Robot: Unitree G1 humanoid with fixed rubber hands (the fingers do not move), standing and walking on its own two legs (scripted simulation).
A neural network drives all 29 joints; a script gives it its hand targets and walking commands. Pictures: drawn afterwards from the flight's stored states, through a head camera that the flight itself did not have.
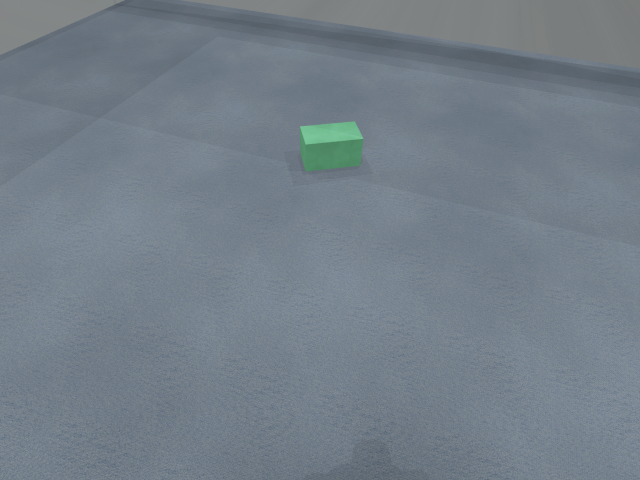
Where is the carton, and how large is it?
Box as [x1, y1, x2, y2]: [300, 121, 362, 170]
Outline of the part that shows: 354,121 300,126 300,152 305,170 359,165 362,137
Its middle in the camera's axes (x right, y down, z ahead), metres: +0.07 -0.48 +2.04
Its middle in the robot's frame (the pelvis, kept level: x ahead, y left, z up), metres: +1.79 -0.12 -0.69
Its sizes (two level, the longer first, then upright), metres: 0.294 0.167 0.164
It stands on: the floor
